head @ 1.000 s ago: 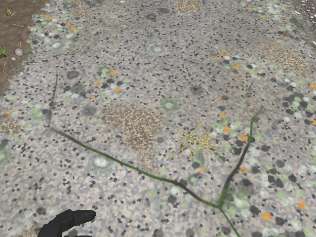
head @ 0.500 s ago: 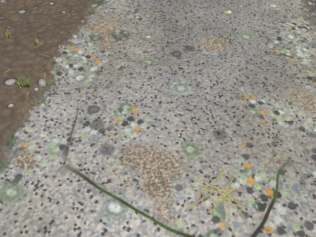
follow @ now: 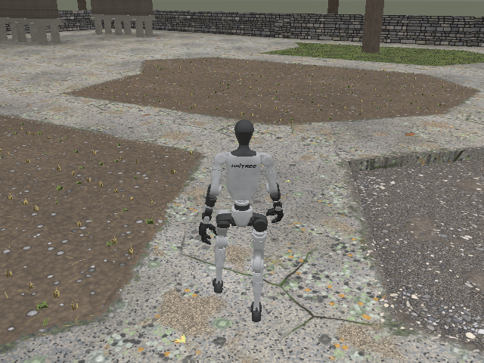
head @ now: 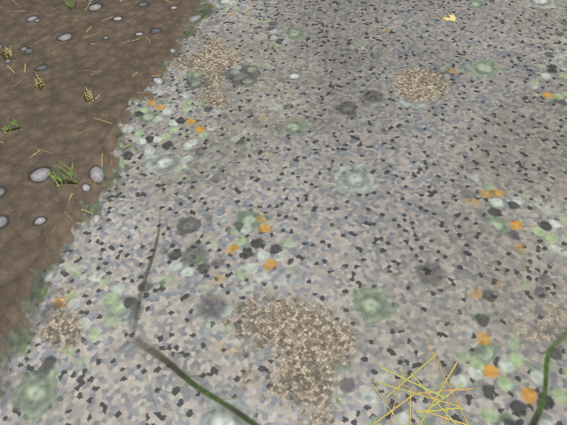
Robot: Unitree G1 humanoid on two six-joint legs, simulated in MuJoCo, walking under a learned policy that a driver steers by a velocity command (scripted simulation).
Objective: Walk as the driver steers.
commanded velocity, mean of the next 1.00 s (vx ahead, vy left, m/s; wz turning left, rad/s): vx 0.34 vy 0.00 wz -0.33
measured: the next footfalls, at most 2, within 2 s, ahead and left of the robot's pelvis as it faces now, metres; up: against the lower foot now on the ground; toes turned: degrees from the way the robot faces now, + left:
left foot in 0.20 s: +0.29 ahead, +0.15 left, +0.00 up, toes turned +3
right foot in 0.74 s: +0.53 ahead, -0.10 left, +0.00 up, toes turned -15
